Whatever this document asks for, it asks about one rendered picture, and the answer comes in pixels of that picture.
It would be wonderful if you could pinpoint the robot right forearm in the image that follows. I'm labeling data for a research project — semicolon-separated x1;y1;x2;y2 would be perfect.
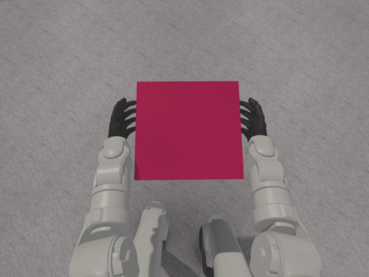
244;135;322;267

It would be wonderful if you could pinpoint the carton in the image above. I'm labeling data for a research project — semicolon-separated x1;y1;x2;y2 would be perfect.
134;81;244;180

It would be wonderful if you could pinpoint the right robot upper arm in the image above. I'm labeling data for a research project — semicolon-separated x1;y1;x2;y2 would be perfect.
250;231;322;277

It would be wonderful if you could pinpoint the robot right foot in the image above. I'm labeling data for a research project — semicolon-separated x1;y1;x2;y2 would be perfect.
199;226;214;277

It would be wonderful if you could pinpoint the right robot hand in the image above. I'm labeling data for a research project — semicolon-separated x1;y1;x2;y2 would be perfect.
240;98;267;142

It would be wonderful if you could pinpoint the robot left thigh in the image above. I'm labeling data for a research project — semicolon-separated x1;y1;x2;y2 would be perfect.
133;207;171;277

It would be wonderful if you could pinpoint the left robot upper arm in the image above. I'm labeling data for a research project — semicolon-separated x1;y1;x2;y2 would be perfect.
70;234;140;277

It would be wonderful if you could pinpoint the robot left forearm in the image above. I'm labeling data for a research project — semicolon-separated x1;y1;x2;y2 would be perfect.
69;136;133;277

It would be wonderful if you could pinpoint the left robot hand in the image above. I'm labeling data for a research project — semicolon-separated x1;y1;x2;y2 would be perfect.
108;98;137;139

